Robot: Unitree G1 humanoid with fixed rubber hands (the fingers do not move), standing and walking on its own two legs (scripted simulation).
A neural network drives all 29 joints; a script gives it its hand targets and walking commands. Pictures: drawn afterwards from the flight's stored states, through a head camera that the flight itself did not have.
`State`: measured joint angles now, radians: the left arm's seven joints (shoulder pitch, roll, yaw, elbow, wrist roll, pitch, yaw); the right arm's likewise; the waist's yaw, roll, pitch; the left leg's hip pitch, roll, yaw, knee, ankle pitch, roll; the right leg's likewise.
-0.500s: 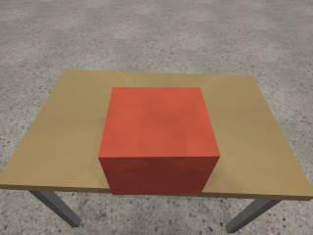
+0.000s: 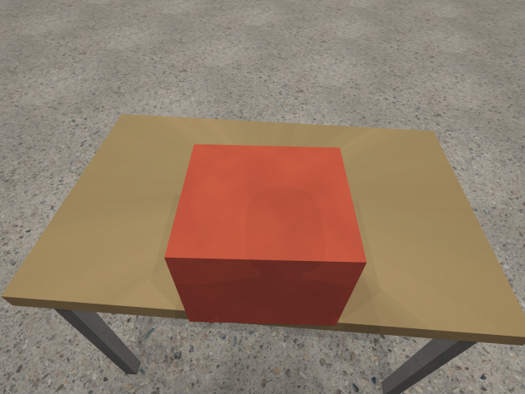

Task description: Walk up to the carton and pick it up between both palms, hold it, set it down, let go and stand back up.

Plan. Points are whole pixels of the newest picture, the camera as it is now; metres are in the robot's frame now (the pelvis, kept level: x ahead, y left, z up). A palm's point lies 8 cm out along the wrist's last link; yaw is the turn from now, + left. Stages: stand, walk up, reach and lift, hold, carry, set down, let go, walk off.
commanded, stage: walk up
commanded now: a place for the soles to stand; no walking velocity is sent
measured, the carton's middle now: (264, 234) +0.39 +0.00 +0.00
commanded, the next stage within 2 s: none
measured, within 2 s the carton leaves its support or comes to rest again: neither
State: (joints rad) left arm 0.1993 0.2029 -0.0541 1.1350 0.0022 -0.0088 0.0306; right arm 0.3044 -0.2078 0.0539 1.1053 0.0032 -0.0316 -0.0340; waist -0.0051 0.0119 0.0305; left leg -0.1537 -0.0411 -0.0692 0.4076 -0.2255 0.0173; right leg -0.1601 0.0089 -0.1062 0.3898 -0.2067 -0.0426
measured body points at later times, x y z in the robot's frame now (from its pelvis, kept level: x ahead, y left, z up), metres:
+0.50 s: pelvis +0.00 -0.01 +0.00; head +0.01 -0.02 +0.45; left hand +0.00 +0.23 -0.16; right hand -0.01 -0.25 -0.16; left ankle +0.00 +0.11 -0.74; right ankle +0.01 -0.09 -0.74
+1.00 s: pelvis -0.05 -0.01 -0.02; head -0.02 +0.01 +0.43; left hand +0.01 +0.28 -0.17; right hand +0.05 -0.27 -0.15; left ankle +0.00 +0.11 -0.74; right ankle -0.02 -0.10 -0.73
